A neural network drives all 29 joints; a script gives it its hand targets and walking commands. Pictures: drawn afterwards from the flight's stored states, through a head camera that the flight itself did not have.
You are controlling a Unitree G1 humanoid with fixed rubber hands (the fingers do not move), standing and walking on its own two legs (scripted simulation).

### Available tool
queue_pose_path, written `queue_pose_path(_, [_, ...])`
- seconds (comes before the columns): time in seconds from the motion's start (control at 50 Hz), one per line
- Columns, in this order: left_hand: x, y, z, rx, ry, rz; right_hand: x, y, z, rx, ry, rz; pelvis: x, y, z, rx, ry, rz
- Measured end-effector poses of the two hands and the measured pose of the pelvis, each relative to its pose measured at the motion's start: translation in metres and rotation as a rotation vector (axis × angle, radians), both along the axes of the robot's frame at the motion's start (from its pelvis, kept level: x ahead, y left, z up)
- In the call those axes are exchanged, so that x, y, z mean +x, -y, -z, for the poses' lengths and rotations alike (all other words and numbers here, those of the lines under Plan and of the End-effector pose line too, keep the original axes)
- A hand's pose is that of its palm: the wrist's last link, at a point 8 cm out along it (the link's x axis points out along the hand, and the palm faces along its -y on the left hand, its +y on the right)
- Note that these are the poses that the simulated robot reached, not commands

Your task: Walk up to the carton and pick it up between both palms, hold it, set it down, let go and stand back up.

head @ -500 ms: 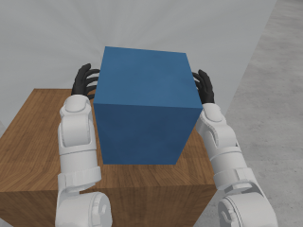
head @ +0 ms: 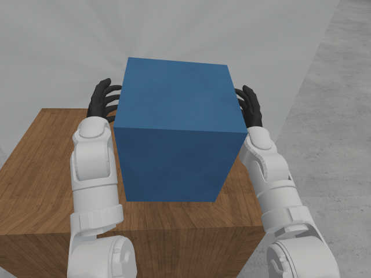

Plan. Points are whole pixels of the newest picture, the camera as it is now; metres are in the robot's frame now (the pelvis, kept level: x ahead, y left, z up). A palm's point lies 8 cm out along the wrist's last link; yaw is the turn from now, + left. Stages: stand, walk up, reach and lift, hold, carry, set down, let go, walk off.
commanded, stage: hold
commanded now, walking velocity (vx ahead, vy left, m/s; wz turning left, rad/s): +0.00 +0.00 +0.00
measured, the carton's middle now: (175, 135) +0.38 +0.01 +0.13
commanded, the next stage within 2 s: none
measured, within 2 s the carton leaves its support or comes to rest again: neither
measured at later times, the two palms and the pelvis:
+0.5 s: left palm (99, 119) +0.36 +0.16 +0.20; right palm (250, 125) +0.35 -0.14 +0.18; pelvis +0.00 +0.00 +0.00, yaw +0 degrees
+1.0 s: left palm (91, 122) +0.34 +0.17 +0.20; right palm (247, 124) +0.35 -0.13 +0.19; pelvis -0.01 +0.00 +0.00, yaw +0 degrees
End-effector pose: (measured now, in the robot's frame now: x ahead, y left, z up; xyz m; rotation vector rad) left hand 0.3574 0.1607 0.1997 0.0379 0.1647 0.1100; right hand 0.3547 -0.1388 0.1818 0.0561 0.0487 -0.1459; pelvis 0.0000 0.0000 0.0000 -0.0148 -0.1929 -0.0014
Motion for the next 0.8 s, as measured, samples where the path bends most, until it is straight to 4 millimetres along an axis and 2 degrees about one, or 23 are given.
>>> queue_pose_path(0.62, [0.000,0.000,0.000,0.000,-0.001,0.000,0.000,0.000,0.000,0.000,0.001,0.000,0.000,0.000,0.000,0.000,0.001,0.000])
queue_pose_path(0.74, [-0.011,-0.004,-0.009,-0.018,0.055,-0.012,-0.007,-0.004,-0.015,-0.005,0.057,-0.012,0.001,-0.001,0.000,-0.002,0.012,0.003])
queue_pose_path(0.8, [-0.014,-0.007,-0.007,-0.027,0.037,-0.022,-0.008,-0.007,-0.015,-0.019,0.040,-0.016,-0.001,-0.001,0.001,0.002,0.025,0.006])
